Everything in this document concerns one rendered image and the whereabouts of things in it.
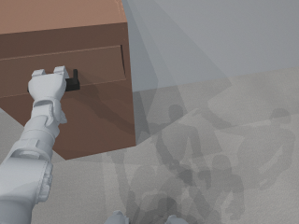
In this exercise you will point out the cabinet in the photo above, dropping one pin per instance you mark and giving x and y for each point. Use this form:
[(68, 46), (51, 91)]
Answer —
[(100, 116)]

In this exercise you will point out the robot shin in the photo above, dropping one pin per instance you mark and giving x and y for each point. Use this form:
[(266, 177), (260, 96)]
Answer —
[(170, 217), (118, 212)]

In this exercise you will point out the robot left upper arm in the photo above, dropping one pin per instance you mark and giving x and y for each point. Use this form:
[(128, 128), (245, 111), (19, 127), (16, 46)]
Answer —
[(23, 184)]

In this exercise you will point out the left robot hand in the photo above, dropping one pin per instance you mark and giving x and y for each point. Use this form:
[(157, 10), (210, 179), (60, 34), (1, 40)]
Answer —
[(49, 85)]

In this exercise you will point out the robot left shin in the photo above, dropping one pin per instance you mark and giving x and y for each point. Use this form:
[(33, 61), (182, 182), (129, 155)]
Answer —
[(118, 212)]

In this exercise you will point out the handle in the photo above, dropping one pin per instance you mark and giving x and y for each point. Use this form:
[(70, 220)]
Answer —
[(72, 84)]

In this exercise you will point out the robot right shin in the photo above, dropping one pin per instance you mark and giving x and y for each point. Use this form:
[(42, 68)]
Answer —
[(170, 217)]

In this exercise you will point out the drawer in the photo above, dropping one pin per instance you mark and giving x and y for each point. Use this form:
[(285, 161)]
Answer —
[(94, 65)]

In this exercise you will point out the left robot forearm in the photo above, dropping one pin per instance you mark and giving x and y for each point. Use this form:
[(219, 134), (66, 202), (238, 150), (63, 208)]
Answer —
[(37, 139)]

